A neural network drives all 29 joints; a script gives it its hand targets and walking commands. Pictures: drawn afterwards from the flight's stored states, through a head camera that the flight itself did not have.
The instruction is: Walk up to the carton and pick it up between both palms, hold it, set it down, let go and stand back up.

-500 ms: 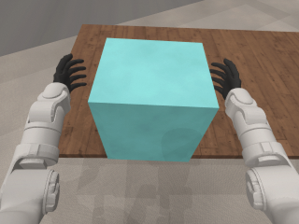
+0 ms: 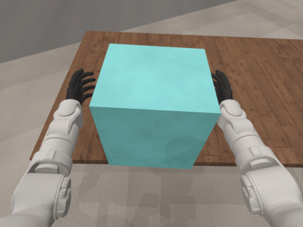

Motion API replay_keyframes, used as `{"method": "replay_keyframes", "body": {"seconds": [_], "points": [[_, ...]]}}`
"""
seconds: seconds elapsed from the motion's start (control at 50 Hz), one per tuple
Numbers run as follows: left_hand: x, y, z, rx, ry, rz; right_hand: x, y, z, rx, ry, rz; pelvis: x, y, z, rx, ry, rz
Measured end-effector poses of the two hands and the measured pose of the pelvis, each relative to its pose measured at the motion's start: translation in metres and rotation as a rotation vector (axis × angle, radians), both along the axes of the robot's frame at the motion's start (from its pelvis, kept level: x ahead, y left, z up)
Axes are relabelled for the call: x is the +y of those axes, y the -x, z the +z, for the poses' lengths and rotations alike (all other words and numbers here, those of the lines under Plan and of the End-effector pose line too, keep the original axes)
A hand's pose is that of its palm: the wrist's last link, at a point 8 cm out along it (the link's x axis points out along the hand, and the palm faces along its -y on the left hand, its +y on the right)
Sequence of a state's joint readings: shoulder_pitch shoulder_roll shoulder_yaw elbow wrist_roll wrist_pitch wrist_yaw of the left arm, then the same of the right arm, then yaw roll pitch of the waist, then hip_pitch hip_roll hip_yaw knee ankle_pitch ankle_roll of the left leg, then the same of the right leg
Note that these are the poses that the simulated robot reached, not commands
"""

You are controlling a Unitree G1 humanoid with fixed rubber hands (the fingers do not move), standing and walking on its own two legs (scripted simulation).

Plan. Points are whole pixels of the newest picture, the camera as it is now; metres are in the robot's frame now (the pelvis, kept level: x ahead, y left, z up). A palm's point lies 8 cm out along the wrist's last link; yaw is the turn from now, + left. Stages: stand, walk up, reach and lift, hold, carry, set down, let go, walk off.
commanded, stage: reach and lift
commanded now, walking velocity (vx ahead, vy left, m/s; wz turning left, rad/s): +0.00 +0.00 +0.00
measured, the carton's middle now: (153, 111) +0.41 +0.04 +0.06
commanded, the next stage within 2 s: none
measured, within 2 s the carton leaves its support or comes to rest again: leaves its support in 1.98 s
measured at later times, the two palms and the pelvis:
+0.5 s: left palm (89, 98) +0.41 +0.21 +0.10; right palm (218, 100) +0.43 -0.14 +0.11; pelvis +0.00 +0.00 +0.00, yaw -1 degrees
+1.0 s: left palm (88, 98) +0.40 +0.21 +0.11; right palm (219, 101) +0.42 -0.14 +0.11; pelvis +0.00 +0.01 +0.01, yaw +0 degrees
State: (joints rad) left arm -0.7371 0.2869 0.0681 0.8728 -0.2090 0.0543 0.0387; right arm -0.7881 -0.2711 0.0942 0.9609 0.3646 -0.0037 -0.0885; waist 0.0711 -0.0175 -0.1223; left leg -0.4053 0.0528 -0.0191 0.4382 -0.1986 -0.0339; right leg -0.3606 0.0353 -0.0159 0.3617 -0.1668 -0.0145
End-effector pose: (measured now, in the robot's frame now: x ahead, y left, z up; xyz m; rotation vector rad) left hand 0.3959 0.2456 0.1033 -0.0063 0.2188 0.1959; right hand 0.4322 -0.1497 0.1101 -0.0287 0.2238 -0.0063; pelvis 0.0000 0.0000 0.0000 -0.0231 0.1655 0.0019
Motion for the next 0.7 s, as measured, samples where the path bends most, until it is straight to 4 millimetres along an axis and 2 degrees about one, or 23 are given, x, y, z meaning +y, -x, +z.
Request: {"method": "replay_keyframes", "body": {"seconds": [0.12, 0.3, 0.7], "points": [[-0.007, -0.002, 0.002, 0.009, -0.004, -0.015, 0.003, -0.001, 0.0, 0.017, -0.005, -0.018, -0.001, 0.002, 0.0, -0.002, -0.001, 0.004], [-0.035, -0.009, -0.003, -0.001, 0.01, -0.038, 0.011, 0.0, -0.005, 0.02, -0.014, -0.031, -0.001, 0.002, 0.001, 0.004, -0.001, 0.0], [-0.036, -0.008, -0.003, 0.017, 0.021, -0.005, 0.014, 0.005, -0.003, 0.014, -0.005, -0.066, 0.004, 0.002, 0.003, -0.028, -0.003, -0.014]]}}
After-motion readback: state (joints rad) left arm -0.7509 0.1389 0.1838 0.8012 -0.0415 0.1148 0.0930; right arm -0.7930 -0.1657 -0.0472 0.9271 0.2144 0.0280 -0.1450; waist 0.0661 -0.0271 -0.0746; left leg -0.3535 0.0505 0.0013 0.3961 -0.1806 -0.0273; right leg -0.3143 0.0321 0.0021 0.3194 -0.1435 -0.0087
